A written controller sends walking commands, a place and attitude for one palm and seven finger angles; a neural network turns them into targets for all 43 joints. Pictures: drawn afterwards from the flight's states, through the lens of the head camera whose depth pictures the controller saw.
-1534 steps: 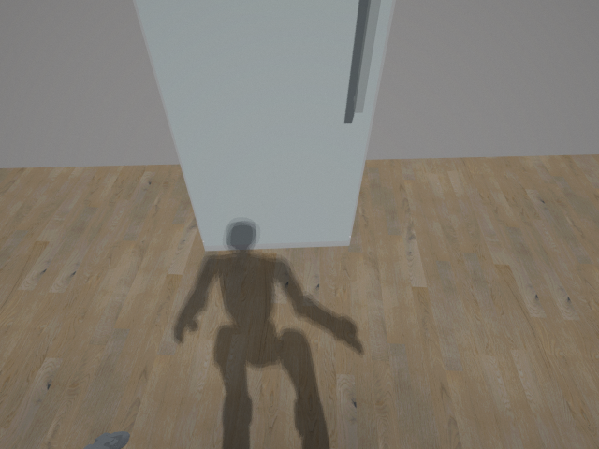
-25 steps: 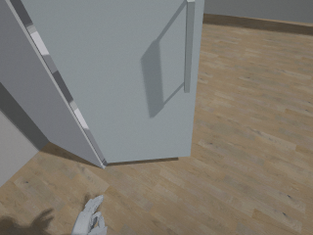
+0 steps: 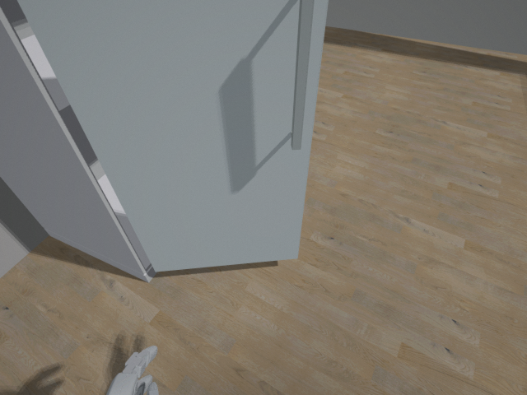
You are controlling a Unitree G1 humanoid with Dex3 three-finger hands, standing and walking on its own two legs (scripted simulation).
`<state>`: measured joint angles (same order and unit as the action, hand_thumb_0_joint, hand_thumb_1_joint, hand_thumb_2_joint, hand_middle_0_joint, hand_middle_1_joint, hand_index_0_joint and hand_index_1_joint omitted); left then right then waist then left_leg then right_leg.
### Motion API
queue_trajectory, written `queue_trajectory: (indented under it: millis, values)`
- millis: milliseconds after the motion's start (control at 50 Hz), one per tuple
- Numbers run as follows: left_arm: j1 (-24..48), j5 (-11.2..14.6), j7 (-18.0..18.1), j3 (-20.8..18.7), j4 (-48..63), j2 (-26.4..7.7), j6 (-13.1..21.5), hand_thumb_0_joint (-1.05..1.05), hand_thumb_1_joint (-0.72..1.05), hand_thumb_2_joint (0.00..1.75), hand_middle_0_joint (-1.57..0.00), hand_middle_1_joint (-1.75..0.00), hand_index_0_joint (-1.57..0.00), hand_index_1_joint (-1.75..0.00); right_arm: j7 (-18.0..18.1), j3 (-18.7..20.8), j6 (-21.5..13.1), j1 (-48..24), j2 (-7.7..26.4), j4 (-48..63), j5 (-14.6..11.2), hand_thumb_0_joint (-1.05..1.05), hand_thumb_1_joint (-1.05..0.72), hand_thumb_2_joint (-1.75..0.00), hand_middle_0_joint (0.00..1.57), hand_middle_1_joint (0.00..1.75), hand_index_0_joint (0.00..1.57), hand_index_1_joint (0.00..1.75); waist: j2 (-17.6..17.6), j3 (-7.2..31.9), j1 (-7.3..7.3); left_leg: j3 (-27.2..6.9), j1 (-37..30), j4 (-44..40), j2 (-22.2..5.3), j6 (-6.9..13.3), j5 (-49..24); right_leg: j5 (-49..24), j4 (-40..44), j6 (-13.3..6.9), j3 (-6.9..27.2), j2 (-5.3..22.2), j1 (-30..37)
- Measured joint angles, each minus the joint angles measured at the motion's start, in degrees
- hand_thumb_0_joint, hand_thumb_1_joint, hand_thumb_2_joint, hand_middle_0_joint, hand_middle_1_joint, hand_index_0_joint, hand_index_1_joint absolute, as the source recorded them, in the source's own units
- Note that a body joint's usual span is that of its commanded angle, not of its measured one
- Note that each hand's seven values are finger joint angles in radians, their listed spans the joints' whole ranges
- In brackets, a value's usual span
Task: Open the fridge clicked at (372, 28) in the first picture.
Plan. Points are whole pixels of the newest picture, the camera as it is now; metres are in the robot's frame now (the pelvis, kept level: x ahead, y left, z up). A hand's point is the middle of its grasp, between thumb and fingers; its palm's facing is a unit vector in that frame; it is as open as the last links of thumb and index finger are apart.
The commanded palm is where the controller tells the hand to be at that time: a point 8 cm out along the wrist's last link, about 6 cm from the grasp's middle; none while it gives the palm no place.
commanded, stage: stop stepping back and stand still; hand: right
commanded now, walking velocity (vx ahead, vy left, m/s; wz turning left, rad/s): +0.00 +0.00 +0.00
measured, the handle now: (298, 79) +0.73 -0.02 +0.14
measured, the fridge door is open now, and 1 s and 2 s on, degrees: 59 59 59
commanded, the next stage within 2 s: let the arm hang, fingers relaxed in 0.42 s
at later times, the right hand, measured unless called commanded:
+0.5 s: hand out of the picture +0.24 -0.27 +0.17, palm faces +0.38 +0.78 -0.50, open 7.4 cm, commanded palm none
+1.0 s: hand out of the picture -0.02 -0.20 -0.17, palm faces +0.03 +0.98 -0.20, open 7.1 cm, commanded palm none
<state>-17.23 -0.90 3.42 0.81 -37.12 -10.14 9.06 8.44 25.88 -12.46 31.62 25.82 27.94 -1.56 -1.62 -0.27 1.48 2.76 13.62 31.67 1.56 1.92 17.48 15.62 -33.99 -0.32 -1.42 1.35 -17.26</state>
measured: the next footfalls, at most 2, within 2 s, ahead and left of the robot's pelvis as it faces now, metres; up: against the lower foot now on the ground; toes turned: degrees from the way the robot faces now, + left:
none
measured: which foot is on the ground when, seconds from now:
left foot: down 0.00-1.00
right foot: down 0.00-1.00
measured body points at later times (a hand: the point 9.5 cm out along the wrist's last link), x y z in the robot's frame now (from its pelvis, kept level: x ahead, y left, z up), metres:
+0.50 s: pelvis +0.04 -0.01 +0.01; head +0.06 -0.01 +0.46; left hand +0.23 +0.22 -0.06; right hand +0.21 -0.31 +0.19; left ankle +0.00 +0.09 -0.73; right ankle +0.03 -0.12 -0.73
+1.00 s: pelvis +0.00 -0.01 +0.01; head +0.04 -0.02 +0.46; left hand -0.01 +0.23 -0.14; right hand -0.02 -0.25 -0.15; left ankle +0.00 +0.09 -0.73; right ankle +0.03 -0.12 -0.73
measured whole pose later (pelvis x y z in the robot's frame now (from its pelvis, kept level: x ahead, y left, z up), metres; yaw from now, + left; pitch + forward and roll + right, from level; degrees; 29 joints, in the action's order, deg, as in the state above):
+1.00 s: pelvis +0.00 -0.01 +0.01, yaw -2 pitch +0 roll +1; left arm -17.1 -1.7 1.4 0.4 -61.4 -10.5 -2.4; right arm 0.9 0.7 1.6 16.5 11.8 -61.9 0.5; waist -0.3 -4.2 0.5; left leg 4.7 12.1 25.4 1.5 2.0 13.7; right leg 11.9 -28.6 -0.5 0.5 0.6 -17.0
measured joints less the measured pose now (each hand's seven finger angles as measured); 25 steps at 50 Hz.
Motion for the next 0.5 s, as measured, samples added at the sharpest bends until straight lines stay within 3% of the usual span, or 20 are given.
queue_trajectory:
  millis: [80, 140, 200, 380, 500]
  values:
    - [0.3, 0.52, -0.72, -0.42, -2.1, -0.77, -0.75, 0.02, 0.9, 0.89, -0.2, -0.3, -0.2, -0.3, -0.16, -0.6, -1.62, -0.37, -1.48, -1.76, -0.47, 0.01, -0.89, -0.9, 0.21, 0.3, 0.21, 0.3, 2.33, 0.22, -1.39, 0.11, -0.26, -0.13, 0.78, 0.73, -0.01, 4.5, -7.35, 0.09, 0.78, -0.06, -2.45]
    - [0.88, 0.64, -0.43, -0.37, -2.5, -1.58, -1.0, 0.02, 0.9, 0.89, -0.2, -0.3, -0.2, -0.3, 0.11, -1.67, -1.39, -0.87, -3.4, -3.66, -0.62, 0.01, -0.89, -0.9, 0.21, 0.3, 0.21, 0.3, 2.59, -0.04, -1.54, -0.32, -0.97, 0.51, 0.23, -0.11, 1.42, 0.09, -0.57, -0.36, -0.01, -0.21, 0.76]
    - [2.5, 0.73, 0.26, -0.47, -2.61, -1.33, -1.39, 0.02, 0.9, 0.89, -0.2, -0.3, -0.2, -0.3, 0.02, -2.65, -0.4, -1.86, -4.22, -5.56, -0.48, 0.01, -0.89, -0.9, 0.21, 0.3, 0.21, 0.3, 1.32, -0.42, -1.73, -1.16, -1.56, 0.65, -1.01, -1.0, 2.0, 1.53, 1.79, -0.84, -0.95, -1.4, 2.7]
    - [7.43, 0.83, -0.12, 0.14, 2.88, -0.47, -1.01, 0.02, 0.9, 0.89, -0.2, -0.29, -0.2, -0.3, -0.46, -2.07, -0.6, -0.65, -1.62, -0.82, -0.74, 0.01, -0.89, -0.9, 0.21, 0.3, 0.21, 0.3, 0.91, -1.35, -1.17, -1.18, -1.97, -3.62, -0.46, -0.8, 0.05, 0.27, 4.38, -0.5, -0.9, -0.94, 2.38]
    - [8.09, 1.15, 0.5, -0.08, 3.97, -1.14, -2.39, 0.01, 0.9, 0.89, -0.2, -0.3, -0.2, -0.3, -0.5, -1.84, -0.25, 0.84, -1.07, -1.64, -1.56, 0.01, -0.89, -0.9, 0.21, 0.3, 0.21, 0.3, 1.65, -0.2, -1.56, -1.31, -2.14, -4.92, -0.17, -0.74, -0.76, -0.22, 5.22, -0.37, -1.01, -0.67, 2.42]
